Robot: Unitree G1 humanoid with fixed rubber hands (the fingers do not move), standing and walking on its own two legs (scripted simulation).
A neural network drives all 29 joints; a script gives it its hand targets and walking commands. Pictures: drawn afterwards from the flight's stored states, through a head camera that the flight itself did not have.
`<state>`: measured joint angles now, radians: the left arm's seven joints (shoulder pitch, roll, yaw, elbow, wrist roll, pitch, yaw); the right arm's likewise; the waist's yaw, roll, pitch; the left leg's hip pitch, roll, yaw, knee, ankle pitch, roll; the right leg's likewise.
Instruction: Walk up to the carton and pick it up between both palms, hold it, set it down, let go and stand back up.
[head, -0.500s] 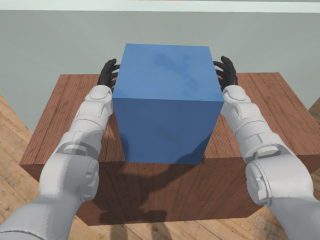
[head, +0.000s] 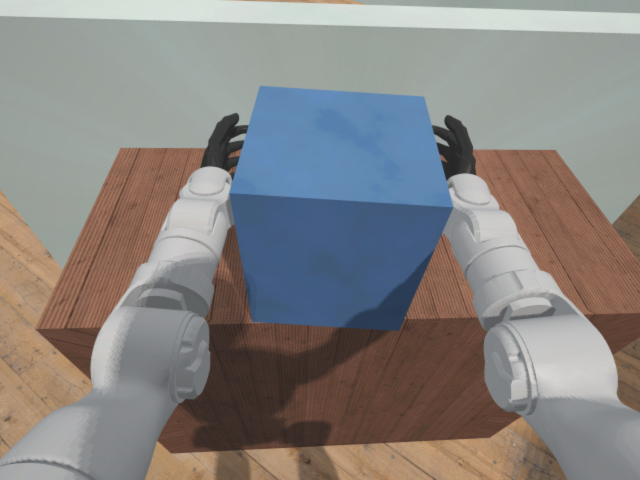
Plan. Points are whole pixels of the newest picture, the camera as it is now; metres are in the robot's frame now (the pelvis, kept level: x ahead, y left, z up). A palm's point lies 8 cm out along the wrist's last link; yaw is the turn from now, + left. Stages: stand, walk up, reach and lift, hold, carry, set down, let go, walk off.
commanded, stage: reach and lift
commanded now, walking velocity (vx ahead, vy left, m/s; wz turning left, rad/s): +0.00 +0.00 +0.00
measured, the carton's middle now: (333, 215) +0.42 -0.01 +0.10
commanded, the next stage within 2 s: none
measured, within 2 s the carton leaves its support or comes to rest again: leaves its support in 0.84 s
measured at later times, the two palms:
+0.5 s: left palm (219, 175) +0.45 +0.14 +0.15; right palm (456, 188) +0.42 -0.16 +0.15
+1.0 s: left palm (219, 175) +0.43 +0.14 +0.16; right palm (471, 186) +0.40 -0.17 +0.17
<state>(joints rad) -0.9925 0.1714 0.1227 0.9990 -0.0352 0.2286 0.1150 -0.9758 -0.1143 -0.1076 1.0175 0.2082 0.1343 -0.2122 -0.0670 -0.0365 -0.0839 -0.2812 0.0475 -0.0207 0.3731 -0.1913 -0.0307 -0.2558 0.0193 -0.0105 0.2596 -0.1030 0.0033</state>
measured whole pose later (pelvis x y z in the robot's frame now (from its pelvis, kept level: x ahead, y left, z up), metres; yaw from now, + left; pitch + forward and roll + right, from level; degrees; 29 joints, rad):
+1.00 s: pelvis +0.02 +0.01 +0.00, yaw +0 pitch -4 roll -1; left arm -0.79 -0.04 0.41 0.63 0.32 0.28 -0.01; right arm -0.78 0.01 -0.36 0.81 -0.12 -0.02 -0.07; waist -0.09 -0.06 0.02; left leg -0.02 0.03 0.01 0.31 -0.21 -0.01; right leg -0.01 -0.01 -0.03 0.22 -0.14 0.02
